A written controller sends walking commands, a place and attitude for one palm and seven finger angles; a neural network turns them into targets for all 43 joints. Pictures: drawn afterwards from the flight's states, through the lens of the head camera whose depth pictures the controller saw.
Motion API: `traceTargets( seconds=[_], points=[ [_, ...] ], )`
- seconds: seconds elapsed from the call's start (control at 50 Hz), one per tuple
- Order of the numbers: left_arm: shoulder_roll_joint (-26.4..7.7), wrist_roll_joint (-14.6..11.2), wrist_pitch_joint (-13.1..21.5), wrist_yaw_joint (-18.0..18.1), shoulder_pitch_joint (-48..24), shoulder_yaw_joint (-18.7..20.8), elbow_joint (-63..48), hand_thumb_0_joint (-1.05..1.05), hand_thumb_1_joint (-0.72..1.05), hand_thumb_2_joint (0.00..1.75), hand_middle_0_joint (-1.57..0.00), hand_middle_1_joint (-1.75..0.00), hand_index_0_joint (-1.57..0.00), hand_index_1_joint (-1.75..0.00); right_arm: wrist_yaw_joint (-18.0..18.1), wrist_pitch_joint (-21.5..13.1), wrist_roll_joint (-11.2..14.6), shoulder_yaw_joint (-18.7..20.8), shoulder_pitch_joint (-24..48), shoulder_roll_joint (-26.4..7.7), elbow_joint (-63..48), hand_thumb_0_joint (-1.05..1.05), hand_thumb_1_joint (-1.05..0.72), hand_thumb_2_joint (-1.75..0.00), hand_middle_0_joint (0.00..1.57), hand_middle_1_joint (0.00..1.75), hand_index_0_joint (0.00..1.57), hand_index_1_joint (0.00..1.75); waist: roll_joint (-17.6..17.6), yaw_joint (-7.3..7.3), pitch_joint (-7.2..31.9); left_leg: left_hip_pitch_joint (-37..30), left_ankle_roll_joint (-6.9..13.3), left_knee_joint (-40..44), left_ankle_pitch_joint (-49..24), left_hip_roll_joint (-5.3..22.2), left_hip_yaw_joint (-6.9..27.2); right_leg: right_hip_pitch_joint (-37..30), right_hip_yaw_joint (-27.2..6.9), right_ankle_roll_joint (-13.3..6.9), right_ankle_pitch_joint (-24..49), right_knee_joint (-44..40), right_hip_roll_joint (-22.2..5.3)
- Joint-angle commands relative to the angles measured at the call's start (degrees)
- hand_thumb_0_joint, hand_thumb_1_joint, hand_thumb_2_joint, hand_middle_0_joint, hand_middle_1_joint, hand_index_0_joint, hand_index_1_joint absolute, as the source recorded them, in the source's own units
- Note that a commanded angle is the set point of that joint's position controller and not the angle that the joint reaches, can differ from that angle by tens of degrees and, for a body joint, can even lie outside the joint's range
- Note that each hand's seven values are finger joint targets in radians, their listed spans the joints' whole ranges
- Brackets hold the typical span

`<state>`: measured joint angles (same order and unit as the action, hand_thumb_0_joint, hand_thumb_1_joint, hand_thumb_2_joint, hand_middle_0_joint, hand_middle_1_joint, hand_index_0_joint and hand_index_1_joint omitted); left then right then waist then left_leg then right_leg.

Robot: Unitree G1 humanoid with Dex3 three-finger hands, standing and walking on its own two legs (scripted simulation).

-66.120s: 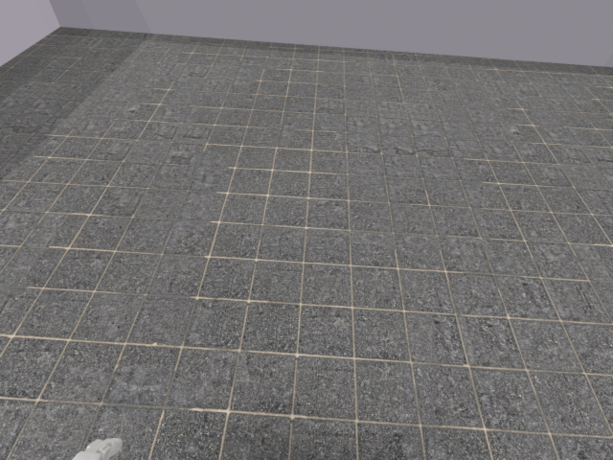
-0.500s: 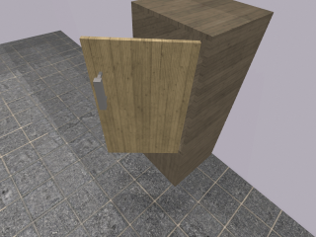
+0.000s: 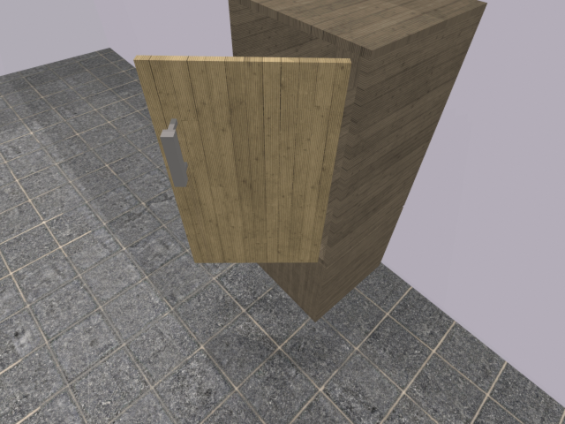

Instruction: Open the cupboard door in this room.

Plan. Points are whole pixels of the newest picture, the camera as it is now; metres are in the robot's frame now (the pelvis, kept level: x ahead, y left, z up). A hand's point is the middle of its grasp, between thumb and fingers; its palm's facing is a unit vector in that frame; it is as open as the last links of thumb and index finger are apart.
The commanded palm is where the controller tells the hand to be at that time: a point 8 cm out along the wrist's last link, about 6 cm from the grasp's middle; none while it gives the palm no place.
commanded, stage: look again from close up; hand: left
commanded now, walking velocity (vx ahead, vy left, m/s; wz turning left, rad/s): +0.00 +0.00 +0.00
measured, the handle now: (177, 153) +0.57 +0.24 +0.06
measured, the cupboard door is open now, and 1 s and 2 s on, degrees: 50 50 50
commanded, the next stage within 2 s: raise the hand with hooked fingers in 0.02 s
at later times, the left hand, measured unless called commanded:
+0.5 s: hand (204, 360) +0.21 +0.12 -0.01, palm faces +0.04 -1.00 +0.03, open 8.3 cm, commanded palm +0.13 +0.21 -0.04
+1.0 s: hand (152, 334) +0.23 +0.20 +0.01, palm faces +0.12 -0.99 -0.04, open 11.4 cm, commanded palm +0.19 +0.25 +0.01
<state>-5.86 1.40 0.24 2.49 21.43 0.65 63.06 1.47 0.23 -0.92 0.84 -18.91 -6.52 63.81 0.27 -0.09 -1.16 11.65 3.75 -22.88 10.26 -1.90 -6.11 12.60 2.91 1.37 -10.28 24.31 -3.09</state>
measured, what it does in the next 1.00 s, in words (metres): lowers itself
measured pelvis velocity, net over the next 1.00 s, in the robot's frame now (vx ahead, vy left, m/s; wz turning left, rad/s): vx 0.03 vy -0.04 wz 0.05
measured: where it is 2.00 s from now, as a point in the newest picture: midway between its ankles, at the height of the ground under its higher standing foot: outside the picture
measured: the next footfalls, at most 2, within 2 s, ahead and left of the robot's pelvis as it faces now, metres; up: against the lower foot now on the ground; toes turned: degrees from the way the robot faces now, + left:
none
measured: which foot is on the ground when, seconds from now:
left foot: down 0.00-1.00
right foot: down 0.00-1.00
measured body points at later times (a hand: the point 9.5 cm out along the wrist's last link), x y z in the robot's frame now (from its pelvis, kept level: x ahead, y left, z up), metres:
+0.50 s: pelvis +0.00 -0.04 -0.06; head +0.01 -0.03 +0.39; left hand +0.20 +0.18 -0.01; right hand +0.21 -0.30 -0.08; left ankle +0.03 +0.07 -0.74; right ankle +0.03 -0.13 -0.74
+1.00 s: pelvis +0.03 -0.04 -0.05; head +0.08 -0.04 +0.39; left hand +0.22 +0.25 +0.01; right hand +0.19 -0.27 -0.15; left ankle +0.03 +0.07 -0.74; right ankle +0.03 -0.13 -0.74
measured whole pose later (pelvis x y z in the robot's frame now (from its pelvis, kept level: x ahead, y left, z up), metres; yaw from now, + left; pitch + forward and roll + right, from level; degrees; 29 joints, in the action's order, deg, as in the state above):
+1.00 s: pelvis +0.03 -0.04 -0.05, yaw +3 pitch +11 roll -1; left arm -16.6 -21.7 14.1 -19.7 23.0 19.1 -0.2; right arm 3.6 -10.5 2.5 -0.7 -15.6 -11.0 33.1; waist -1.1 -1.1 6.4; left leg 38.8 -0.1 -53.6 26.1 1.3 -0.4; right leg 37.3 5.0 -2.7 -26.5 52.4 1.0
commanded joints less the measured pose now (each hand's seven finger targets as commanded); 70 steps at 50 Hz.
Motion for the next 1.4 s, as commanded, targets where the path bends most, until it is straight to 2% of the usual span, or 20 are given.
traceTargets(
  seconds=[0.0, 0.1, 0.12, 0.14, 0.16, 0.18, 0.2, 0.28, 0.34, 0.4, 0.46, 0.58, 0.64, 0.72, 0.76, 0.82, 0.9, 1.06, 1.2, 1.38],
  points=[
    [-3.84, 0.06, 0.73, 0.22, 4.64, 0.54, -1.20, 0.00, 0.90, 0.90, -0.20, -0.30, -0.20, -0.30, 0.10, -0.87, 0.11, 1.03, -3.66, -5.37, -1.42, 0.00, -0.90, -0.90, 0.20, 0.30, 0.20, 0.30, -0.50, -0.06, -4.86, 4.37, -1.59, 8.30, 10.94, 8.18, 9.39, 1.76, -4.32, -2.20, -3.40, -3.98, -2.84],
    [-6.97, 0.69, 1.35, 1.96, 4.99, -0.48, 0.32, 0.00, 0.90, 0.90, -0.20, -0.30, -0.20, -0.30, -0.59, -1.56, 0.29, 0.33, 3.29, -8.02, -5.70, 0.00, -0.90, -0.90, 0.20, 0.30, 0.20, 0.30, 3.78, 2.05, -6.31, 7.81, -3.52, -2.79, 6.27, 8.65, 5.05, 2.55, -3.46, -2.66, -0.17, -2.33, -4.01],
    [-15.87, -11.21, 13.94, 1.99, -36.77, 0.96, -90.15, 0.00, 0.88, 0.89, -0.20, -0.32, -0.20, -0.32, 2.19, -9.84, 2.16, 0.71, 2.32, -18.29, -28.38, 0.00, -0.90, -0.90, 0.20, 0.30, 0.20, 0.30, -9.60, -7.44, 23.20, -10.00, -3.04, 0.89, 3.94, 2.51, 5.50, -0.87, 0.48, -2.71, -3.15, 3.50, 2.34],
    [-14.66, -7.71, 10.41, 5.98, -17.73, 2.50, -76.35, 0.00, 0.85, 0.88, -0.20, -0.33, -0.20, -0.33, 3.61, -15.60, 3.95, -1.87, 7.05, -13.23, -23.83, 0.00, -0.90, -0.90, 0.20, 0.30, 0.20, 0.30, -12.48, -2.21, 20.33, -6.60, -2.94, 4.36, 11.76, 4.57, 7.21, 2.00, 1.34, -3.93, -8.79, 6.91, 3.52],
    [-12.29, -8.39, 7.70, 9.27, -15.23, 1.63, -72.00, 0.00, 0.83, 0.87, -0.21, -0.34, -0.21, -0.34, 3.86, -17.73, 4.51, -0.48, 6.88, -13.47, -20.98, 0.00, -0.90, -0.90, 0.20, 0.30, 0.20, 0.30, -12.55, -3.25, 13.20, 0.98, -4.05, 4.66, 17.54, 4.58, 8.44, 5.65, 2.26, -3.66, -10.56, 7.35, 3.92],
    [-0.51, -8.72, 2.07, 9.26, 4.04, -3.67, -57.59, 0.00, 0.81, 0.86, -0.21, -0.36, -0.21, -0.36, 2.74, -17.29, 4.70, -0.26, 4.42, -11.69, -19.98, 0.00, -0.90, -0.90, 0.20, 0.30, 0.20, 0.30, -7.51, -2.69, 6.61, 6.45, -3.90, 4.85, 20.12, 4.51, 10.18, 8.14, 3.87, -3.22, -10.92, 7.50, 3.67],
    [0.56, -10.60, 2.21, 8.33, -1.19, -6.79, -69.76, 0.00, 0.78, 0.85, -0.21, -0.37, -0.21, -0.37, 2.86, -17.83, 5.34, -0.38, 4.91, -12.21, -24.64, 0.00, -0.90, -0.90, 0.20, 0.30, 0.20, 0.30, -7.03, -2.48, 1.83, 8.85, -3.49, 2.81, 20.44, 4.02, 10.26, 8.37, 3.23, -2.98, -11.34, 6.98, 3.20],
    [-1.67, -10.23, 11.14, 5.29, -0.94, -5.97, -70.85, 0.00, 0.69, 0.81, -0.22, -0.43, -0.22, -0.43, 3.36, -21.88, 3.51, 0.57, 6.65, -14.99, -29.68, 0.00, -0.90, -0.90, 0.20, 0.30, 0.20, 0.30, 7.68, -4.20, -3.77, 14.37, -3.22, -7.86, 20.01, 1.49, 9.20, 17.28, 1.14, -2.21, -23.04, 5.33, 2.66],
    [-3.10, -12.98, 22.45, -2.97, 9.87, 2.31, -53.99, 0.00, 0.62, 0.78, -0.22, -0.48, -0.22, -0.48, 1.49, -21.28, 1.43, 3.11, 8.58, -14.96, -32.43, 0.00, -0.90, -0.90, 0.20, 0.30, 0.20, 0.30, 21.92, 0.54, -3.76, 26.17, -4.04, -19.37, 16.85, 0.65, 6.68, 25.44, -1.25, -1.85, -33.26, 9.35, 1.76],
    [-10.57, -15.88, 31.43, -14.40, 18.10, 12.95, -53.08, 0.00, 0.55, 0.75, -0.22, -0.53, -0.22, -0.53, -1.46, -18.57, 1.34, 4.89, 12.80, -15.44, -38.61, 0.00, -0.90, -0.90, 0.20, 0.30, 0.20, 0.30, 13.84, 3.98, 3.89, 30.04, -4.58, -25.66, 11.56, -1.22, 4.69, 18.17, -4.73, -3.19, -19.65, 15.97, 1.16],
    [-13.92, -14.73, 27.22, -16.09, 19.86, 15.92, -60.42, 0.00, 0.48, 0.72, -0.23, -0.57, -0.23, -0.57, -1.99, -14.87, 2.34, 5.04, 14.97, -14.15, -44.04, 0.00, -0.90, -0.90, 0.20, 0.30, 0.20, 0.30, -3.32, 7.39, 9.95, 29.79, -3.90, -25.13, 9.40, -2.10, 2.49, 15.15, -4.65, -4.05, -14.12, 20.08, 1.54],
    [-16.72, -16.09, 34.80, -11.42, 0.72, 16.81, -91.66, 0.00, 0.34, 0.66, -0.24, -0.66, -0.24, -0.66, -0.15, -13.80, 1.43, 4.37, 9.17, -11.70, -43.41, 0.00, -0.90, -0.90, 0.20, 0.30, 0.20, 0.30, -11.00, 0.87, 22.62, 23.33, -2.09, -31.82, -1.26, 1.27, 6.37, 19.96, -5.29, -3.20, 2.77, 26.06, 3.46],
    [-12.55, -17.05, 39.42, -14.22, -2.42, 10.44, -89.45, 0.00, 0.27, 0.63, -0.25, -0.70, -0.25, -0.70, 0.43, -15.81, 1.65, 3.49, 7.82, -12.65, -39.72, 0.00, -0.90, -0.90, 0.20, 0.30, 0.20, 0.30, -9.56, -4.05, 18.89, 23.01, -1.76, -34.46, 0.04, 1.96, 7.76, 27.14, -4.28, -2.52, 0.92, 25.74, 3.91],
    [-13.98, -18.61, 35.95, -23.17, -3.55, 9.36, -76.63, 0.00, 0.18, 0.59, -0.25, -0.76, -0.25, -0.76, 1.68, -17.73, 2.78, 2.78, 7.61, -14.97, -37.58, 0.00, -0.90, -0.90, 0.20, 0.30, 0.20, 0.30, 0.77, -6.48, 14.29, 30.24, -1.45, -36.22, 6.73, 2.55, 8.81, 28.22, -5.58, -1.64, -6.30, 23.17, 3.63],
    [-17.60, -19.63, 28.25, -27.49, -0.97, 13.58, -65.49, 0.00, 0.13, 0.57, -0.25, -0.80, -0.25, -0.80, 2.53, -16.84, 3.88, 2.43, 8.22, -15.78, -37.70, 0.00, -0.90, -0.90, 0.20, 0.30, 0.20, 0.30, 4.01, -4.12, 13.00, 33.07, -1.37, -35.22, 7.42, 2.13, 8.18, 23.95, -8.38, -1.16, -8.54, 19.94, 2.66],
    [-23.08, -22.56, 17.85, -29.18, 2.57, 22.68, -68.37, 0.00, 0.06, 0.54, -0.26, -0.84, -0.26, -0.84, 3.19, -14.86, 4.52, 2.30, 10.46, -15.46, -41.57, 0.00, -0.90, -0.90, 0.20, 0.30, 0.20, 0.30, 4.59, 1.42, 24.06, 29.99, -1.59, -31.22, 2.58, 0.82, 7.36, 9.38, -9.98, 0.59, 0.68, 18.41, -0.32],
    [-22.40, -26.46, 16.63, -22.75, 5.34, 30.12, -75.06, 0.00, -0.03, 0.50, -0.27, -0.90, -0.27, -0.90, 2.88, -14.30, 3.92, 1.79, 10.89, -11.93, -41.99, 0.00, -0.90, -0.90, 0.20, 0.30, 0.20, 0.30, 2.93, 4.69, 26.37, 25.55, -2.84, -27.30, -3.36, 1.40, 7.97, 2.77, -6.58, 0.89, 19.10, 20.77, -0.33],
    [-15.72, -21.31, 24.14, -22.04, -3.40, 17.01, -71.22, 0.00, -0.22, 0.42, -0.28, -1.02, -0.28, -1.02, 1.98, -16.39, 3.49, 2.37, 6.73, -15.25, -38.70, 0.00, -0.90, -0.90, 0.20, 0.30, 0.20, 0.30, -3.20, -1.83, 11.50, 20.46, -2.17, -23.87, -1.55, 1.88, 7.90, 21.19, 0.19, -1.98, 1.33, 20.08, 3.86],
    [-26.77, -23.12, 22.47, -23.55, -12.56, 25.77, -75.78, 0.00, -0.38, 0.35, -0.29, -1.12, -0.29, -1.12, 3.77, -17.61, 4.18, 1.75, 6.86, -16.31, -39.90, 0.00, -0.90, -0.90, 0.20, 0.30, 0.20, 0.30, -6.94, 1.27, 20.72, 13.75, -2.37, -18.99, -0.11, 2.33, 9.14, 14.93, 0.65, -2.90, -4.05, 18.05, 3.72],
    [-24.10, -21.98, 13.76, -23.29, -18.90, 22.25, -62.28, 0.00, -0.50, 0.30, -0.30, -1.20, -0.30, -1.20, 3.64, -15.99, 4.82, 0.31, 6.61, -16.97, -39.60, 0.00, -0.90, -0.90, 0.20, 0.30, 0.20, 0.30, -5.76, -0.01, 10.36, 13.38, -3.48, -13.98, 3.25, 3.10, 10.47, 16.37, 2.34, -2.94, -5.12, 14.70, 4.37]
  ],
)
